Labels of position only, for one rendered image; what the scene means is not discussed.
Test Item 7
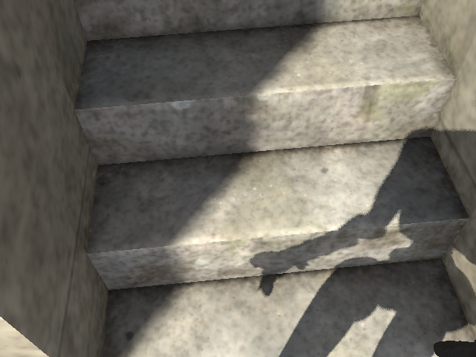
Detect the robot right hand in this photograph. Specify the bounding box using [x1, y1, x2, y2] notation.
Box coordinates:
[434, 340, 476, 357]

